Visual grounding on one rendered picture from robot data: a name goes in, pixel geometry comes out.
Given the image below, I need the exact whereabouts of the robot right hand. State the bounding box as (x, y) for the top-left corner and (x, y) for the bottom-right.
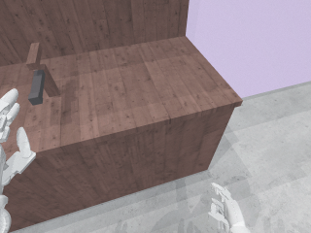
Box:
(208, 183), (246, 233)

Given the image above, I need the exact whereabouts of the robot left hand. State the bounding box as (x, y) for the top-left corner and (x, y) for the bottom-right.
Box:
(0, 88), (36, 195)

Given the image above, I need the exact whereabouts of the counter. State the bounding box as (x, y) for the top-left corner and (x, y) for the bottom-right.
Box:
(0, 0), (243, 233)

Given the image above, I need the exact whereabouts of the left robot forearm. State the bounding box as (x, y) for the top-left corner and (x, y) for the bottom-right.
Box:
(0, 194), (12, 233)

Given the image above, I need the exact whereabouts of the tap lever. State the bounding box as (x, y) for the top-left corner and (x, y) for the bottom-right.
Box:
(28, 67), (46, 106)

